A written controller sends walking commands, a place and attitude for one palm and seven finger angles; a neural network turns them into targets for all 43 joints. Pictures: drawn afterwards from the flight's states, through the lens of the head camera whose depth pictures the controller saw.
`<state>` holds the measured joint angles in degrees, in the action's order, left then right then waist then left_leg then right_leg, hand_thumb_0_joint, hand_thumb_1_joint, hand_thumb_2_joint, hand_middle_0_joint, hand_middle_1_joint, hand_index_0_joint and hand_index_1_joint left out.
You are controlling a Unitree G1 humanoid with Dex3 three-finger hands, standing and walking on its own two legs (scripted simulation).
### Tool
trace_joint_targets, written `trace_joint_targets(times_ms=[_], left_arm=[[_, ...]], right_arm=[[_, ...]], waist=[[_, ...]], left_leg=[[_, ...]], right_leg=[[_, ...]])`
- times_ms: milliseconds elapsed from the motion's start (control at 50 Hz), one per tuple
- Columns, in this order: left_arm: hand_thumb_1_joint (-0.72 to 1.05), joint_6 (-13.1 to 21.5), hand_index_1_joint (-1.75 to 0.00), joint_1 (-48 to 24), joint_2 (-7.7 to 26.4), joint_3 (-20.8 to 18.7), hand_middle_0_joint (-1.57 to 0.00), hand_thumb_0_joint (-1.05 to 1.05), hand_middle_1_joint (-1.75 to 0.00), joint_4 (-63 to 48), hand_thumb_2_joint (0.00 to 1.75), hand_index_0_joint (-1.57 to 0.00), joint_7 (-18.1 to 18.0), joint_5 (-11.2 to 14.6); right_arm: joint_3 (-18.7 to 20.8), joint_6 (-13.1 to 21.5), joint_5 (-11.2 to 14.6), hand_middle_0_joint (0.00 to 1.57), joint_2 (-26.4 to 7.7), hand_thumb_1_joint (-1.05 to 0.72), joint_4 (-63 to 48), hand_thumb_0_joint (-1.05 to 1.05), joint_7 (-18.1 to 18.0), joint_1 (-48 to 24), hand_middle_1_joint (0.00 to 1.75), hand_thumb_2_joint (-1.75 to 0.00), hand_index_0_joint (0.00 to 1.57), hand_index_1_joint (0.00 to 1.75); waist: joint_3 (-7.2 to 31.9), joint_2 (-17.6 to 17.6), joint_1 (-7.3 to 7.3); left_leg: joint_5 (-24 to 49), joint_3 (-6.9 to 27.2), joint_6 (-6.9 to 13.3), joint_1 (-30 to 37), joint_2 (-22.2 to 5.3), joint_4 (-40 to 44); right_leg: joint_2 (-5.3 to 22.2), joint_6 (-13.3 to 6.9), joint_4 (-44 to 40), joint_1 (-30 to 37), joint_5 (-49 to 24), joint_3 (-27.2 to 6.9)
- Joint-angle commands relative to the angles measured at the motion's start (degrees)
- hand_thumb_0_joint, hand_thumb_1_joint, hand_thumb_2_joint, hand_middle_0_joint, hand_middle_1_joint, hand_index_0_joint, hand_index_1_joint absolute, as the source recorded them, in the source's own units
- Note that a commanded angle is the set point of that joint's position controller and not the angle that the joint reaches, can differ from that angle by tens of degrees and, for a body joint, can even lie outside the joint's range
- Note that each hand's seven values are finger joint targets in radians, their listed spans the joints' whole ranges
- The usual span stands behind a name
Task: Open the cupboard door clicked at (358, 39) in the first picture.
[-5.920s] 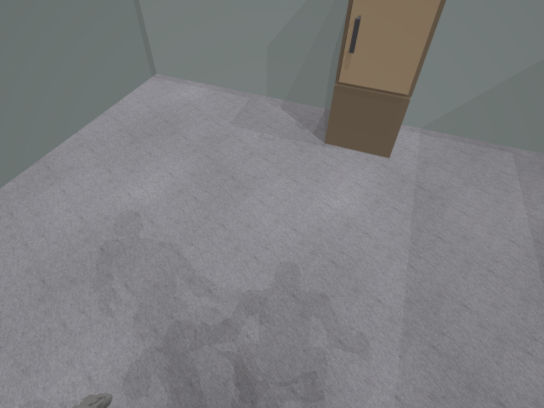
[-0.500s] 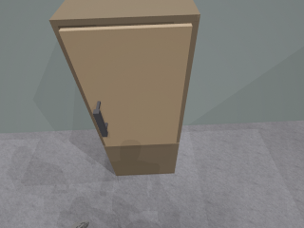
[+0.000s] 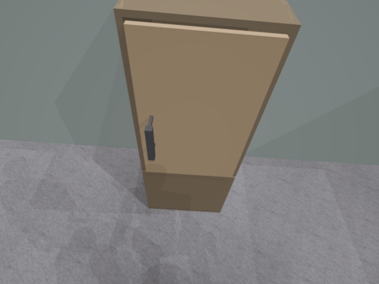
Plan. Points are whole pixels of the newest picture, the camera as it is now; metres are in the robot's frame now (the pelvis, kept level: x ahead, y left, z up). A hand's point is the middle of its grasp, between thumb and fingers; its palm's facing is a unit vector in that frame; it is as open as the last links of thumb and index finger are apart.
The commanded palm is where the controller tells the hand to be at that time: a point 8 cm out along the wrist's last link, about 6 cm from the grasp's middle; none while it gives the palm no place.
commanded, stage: come to a stop and stand still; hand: left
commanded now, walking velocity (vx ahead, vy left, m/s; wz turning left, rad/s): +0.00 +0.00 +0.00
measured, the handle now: (151, 138) +0.53 +0.16 -0.09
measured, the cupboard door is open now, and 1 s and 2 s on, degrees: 0 0 0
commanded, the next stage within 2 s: look again from close up in 1.68 s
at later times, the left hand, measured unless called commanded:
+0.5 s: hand out of the picture -0.03 +0.14 -0.17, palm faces +0.01 -0.98 -0.17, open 7.3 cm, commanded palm none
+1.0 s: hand out of the picture -0.03 +0.11 -0.17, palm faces +0.04 -0.99 -0.16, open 7.4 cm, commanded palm none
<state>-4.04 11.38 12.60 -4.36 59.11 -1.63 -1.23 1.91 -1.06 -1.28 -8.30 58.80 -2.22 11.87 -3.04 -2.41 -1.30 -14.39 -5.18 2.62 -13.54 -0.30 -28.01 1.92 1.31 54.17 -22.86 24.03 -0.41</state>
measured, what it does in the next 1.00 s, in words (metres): steps on the spot: right foot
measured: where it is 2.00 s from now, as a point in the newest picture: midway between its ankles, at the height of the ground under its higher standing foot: outside the picture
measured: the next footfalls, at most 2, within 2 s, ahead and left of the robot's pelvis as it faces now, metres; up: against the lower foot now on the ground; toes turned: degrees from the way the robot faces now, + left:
right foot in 0.18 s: -0.02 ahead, -0.13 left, +0.00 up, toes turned -4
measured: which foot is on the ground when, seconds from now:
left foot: down 0.00-1.00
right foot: up 0.00-0.16, down 0.18-1.00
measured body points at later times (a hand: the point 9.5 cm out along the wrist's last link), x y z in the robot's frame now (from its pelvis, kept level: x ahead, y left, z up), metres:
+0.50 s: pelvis -0.03 -0.03 +0.00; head -0.03 -0.03 +0.45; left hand -0.03 +0.19 -0.16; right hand -0.04 -0.25 -0.16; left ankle +0.01 +0.09 -0.74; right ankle -0.06 -0.12 -0.74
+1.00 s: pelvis -0.01 -0.04 +0.00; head +0.00 -0.04 +0.45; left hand -0.03 +0.16 -0.16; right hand -0.03 -0.24 -0.16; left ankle +0.01 +0.09 -0.74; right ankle -0.06 -0.12 -0.74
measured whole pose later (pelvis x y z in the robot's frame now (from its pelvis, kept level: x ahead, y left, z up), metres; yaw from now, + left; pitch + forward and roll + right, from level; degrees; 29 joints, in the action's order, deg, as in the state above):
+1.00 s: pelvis -0.01 -0.04 +0.00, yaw -1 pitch -1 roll +1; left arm 0.2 18.5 5.4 0.1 65.3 -2.6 -0.3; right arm 0.2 0.2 -0.4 -5.9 67.8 -2.4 16.6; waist -1.5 -0.2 0.1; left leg -11.1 -5.4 -0.8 -11.0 -2.4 -23.3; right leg -0.9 -2.2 23.4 -4.7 17.7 2.8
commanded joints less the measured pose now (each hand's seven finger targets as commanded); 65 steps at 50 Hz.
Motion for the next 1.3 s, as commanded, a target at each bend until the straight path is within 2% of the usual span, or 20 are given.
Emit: trace_joint_targets(times_ms=[0,20,60,100,120,140,160,180,200,220,240,360,440,500,640,780,980,1120,1280], left_arm=[[0.9,1.8,-0.3,2.5,1.2,1.2,-0.2,0.0,-0.3,-1.6,0.9,-0.2,0.0,0.2],[0.9,2.0,-0.3,2.1,0.9,1.7,-0.2,0.0,-0.3,-1.6,0.9,-0.2,-0.1,0.2],[0.9,2.4,-0.3,2.7,0.8,2.1,-0.2,0.0,-0.3,-1.1,0.9,-0.2,-0.2,0.4],[0.9,3.0,-0.3,6.1,0.8,2.4,-0.2,0.0,-0.3,0.8,0.9,-0.2,-0.5,0.6],[0.9,3.5,-0.3,8.0,1.3,2.4,-0.2,0.0,-0.3,1.8,0.9,-0.2,-0.7,0.5],[0.9,4.0,-0.3,8.2,2.6,2.5,-0.2,0.0,-0.3,2.5,0.9,-0.2,-1.0,0.4],[0.9,4.3,-0.3,7.3,3.6,2.6,-0.2,0.0,-0.3,2.6,0.9,-0.2,-1.1,0.5],[0.9,4.4,-0.3,6.8,3.9,2.9,-0.2,0.0,-0.3,2.5,0.9,-0.2,-1.0,0.6],[0.9,4.6,-0.3,7.0,3.2,3.1,-0.2,0.0,-0.3,3.0,0.9,-0.2,-1.0,0.5],[0.9,4.8,-0.3,6.9,2.7,3.1,-0.2,0.0,-0.3,3.4,0.9,-0.2,-1.0,0.5],[0.9,4.8,-0.3,6.5,2.0,3.4,-0.2,0.0,-0.3,3.4,0.9,-0.2,-1.1,0.6],[0.9,4.2,-0.3,7.5,1.4,3.5,-0.2,0.0,-0.3,4.1,0.9,-0.2,-1.1,0.7],[0.9,4.2,-0.3,8.5,1.0,3.6,-0.2,0.0,-0.3,4.6,0.9,-0.2,-1.0,0.8],[0.9,4.3,-0.3,9.2,0.5,3.7,-0.2,0.0,-0.3,4.6,0.9,-0.2,-1.0,0.9],[0.9,4.7,-0.3,10.0,-0.9,3.6,-0.2,0.0,-0.3,5.0,0.9,-0.2,-1.0,1.1],[0.9,4.9,-0.3,11.3,-1.7,3.7,-0.2,0.0,-0.3,5.4,0.9,-0.2,-1.3,1.0],[0.9,5.0,-0.3,12.4,-1.9,3.7,-0.2,0.0,-0.3,5.5,0.9,-0.2,-1.5,0.9],[0.9,5.3,-0.3,12.5,-1.6,3.7,-0.2,0.0,-0.3,5.5,0.9,-0.2,-1.6,0.8],[0.9,5.2,-0.3,12.3,-0.8,3.5,-0.2,0.0,-0.3,5.5,0.9,-0.2,-1.6,0.8]], right_arm=[[1.5,1.3,0.2,0.2,-8.7,-0.9,-1.9,0.0,-0.3,1.4,0.3,-0.9,0.2,0.3],[1.6,1.3,0.2,0.2,-8.8,-0.9,-1.3,0.0,-0.2,2.5,0.3,-0.9,0.2,0.3],[1.6,1.4,0.4,0.2,-9.0,-0.9,-0.3,0.0,0.0,3.6,0.3,-0.9,0.2,0.3],[1.5,1.4,0.8,0.2,-9.0,-0.9,0.6,0.0,0.2,3.7,0.3,-0.9,0.2,0.3],[1.3,1.6,1.2,0.2,-8.2,-0.9,0.8,0.0,0.3,3.5,0.3,-0.9,0.2,0.3],[1.1,1.7,1.6,0.2,-6.7,-0.9,0.9,0.0,0.4,3.3,0.3,-0.9,0.2,0.3],[0.7,1.7,1.7,0.2,-5.7,-0.9,1.0,0.0,0.6,2.9,0.3,-0.9,0.2,0.3],[0.5,1.8,1.6,0.2,-5.3,-0.9,1.1,0.0,0.9,2.7,0.3,-0.9,0.2,0.3],[0.4,1.7,1.2,0.2,-5.2,-0.9,1.7,0.0,0.9,2.5,0.3,-0.9,0.2,0.3],[0.5,1.5,1.0,0.2,-5.5,-0.9,2.3,0.0,0.8,2.7,0.3,-0.9,0.2,0.3],[0.4,1.4,1.0,0.2,-6.0,-0.9,2.8,0.0,0.7,3.4,0.3,-0.9,0.2,0.3],[-0.5,1.1,1.0,0.2,-5.1,-0.9,5.3,0.0,0.9,4.4,0.3,-0.9,0.2,0.3],[-0.8,0.8,0.8,0.2,-4.4,-0.9,6.1,0.0,0.7,5.5,0.3,-0.9,0.2,0.3],[-0.8,0.9,0.8,0.2,-3.8,-0.9,6.4,0.0,0.5,6.7,0.3,-0.9,0.2,0.3],[-0.9,1.5,0.8,0.2,-2.9,-0.9,7.4,0.0,0.2,9.1,0.3,-0.9,0.2,0.3],[-0.9,1.7,0.9,0.2,-2.4,-0.9,8.0,0.0,0.0,9.9,0.3,-0.9,0.2,0.3],[-0.9,1.7,0.9,0.2,-2.0,-0.9,7.8,0.0,-0.1,8.6,0.3,-0.9,0.2,0.3],[-0.9,2.0,0.9,0.2,-2.7,-0.9,7.5,0.0,-0.3,7.8,0.3,-0.9,0.2,0.3],[-1.0,2.0,0.9,0.2,-3.3,-0.9,7.3,0.0,-0.5,6.8,0.3,-0.9,0.2,0.3]], waist=[[3.7,8.8,1.26],[4.2,9.9,2.08],[4.3,9.4,2.41],[6.2,8.0,1.31],[6.7,5.9,0.87],[5.8,2.5,1.62],[5.0,1.2,2.02],[3.8,1.4,2.34],[3.7,-0.4,2.32],[3.4,-4.6,2.44],[2.2,-5.2,2.6],[-4.7,0.3,1.89],[-6.0,3.3,1.78],[-4.9,2.7,1.72],[-1.8,1.8,1.66],[-1.9,1.5,1.61],[-3.3,2.1,1.48],[-1.3,2.0,1.48],[-0.7,2.0,1.4]], left_leg=[[15.3,11.8,6.5,8.0,-13.6,12.7],[17.2,12.4,6.9,9.9,-14.2,12.4],[21.3,12.4,6.9,11.0,-14.3,11.1],[23.0,11.4,4.7,10.6,-12.4,8.8],[21.0,10.0,2.6,8.9,-10.5,6.8],[17.1,7.6,0.1,6.3,-8.2,5.4],[14.5,6.3,-1.1,5.5,-6.7,5.6],[10.9,5.9,-1.7,6.3,-5.7,6.9],[13.2,5.4,-1.8,7.6,-5.7,6.5],[13.1,5.1,-1.8,8.4,-6.0,6.0],[11.7,5.2,-1.7,8.4,-6.1,6.9],[2.6,5.5,-1.7,5.2,-5.8,10.3],[0.6,5.4,-2.0,4.2,-5.5,10.5],[1.1,5.4,-2.0,4.4,-5.5,9.9],[5.9,5.3,-1.9,5.4,-6.1,8.9],[9.6,5.0,-1.9,5.5,-6.5,7.8],[10.8,4.8,-1.9,5.8,-6.6,7.5],[15.0,4.6,-1.8,7.6,-6.8,6.7],[17.6,4.2,-1.9,8.5,-6.9,6.1]], right_leg=[[1.2,0.8,-6.8,-0.1,1.6,0.7],[1.4,0.8,-11.2,1.0,2.7,1.1],[1.1,0.6,-19.5,4.2,1.5,1.8],[0.9,0.3,-29.5,10.3,-6.8,2.3],[1.8,0.0,-35.2,14.0,-13.5,1.0],[4.9,-1.4,-35.9,15.4,-19.1,-3.2],[7.5,-2.7,-35.1,14.8,-24.5,-4.7],[8.6,-3.1,-34.6,12.6,-23.6,-4.2],[7.4,-3.2,-33.8,11.5,-25.0,-4.0],[6.6,-3.1,-34.1,10.9,-24.8,-4.0],[6.3,-2.8,-34.7,10.2,-22.1,-3.5],[4.9,-2.5,-38.0,6.8,-7.0,-3.3],[4.7,-2.7,-38.8,5.7,-4.4,-4.0],[4.6,-2.8,-39.0,6.2,-4.5,-4.0],[4.4,-3.2,-37.8,8.7,-9.8,-3.6],[4.2,-3.2,-37.0,9.9,-14.7,-3.0],[4.1,-3.0,-36.8,9.8,-17.0,-2.8],[4.5,-2.9,-35.9,12.0,-24.0,-2.3],[4.8,-2.7,-35.5,13.8,-28.9,-1.9]])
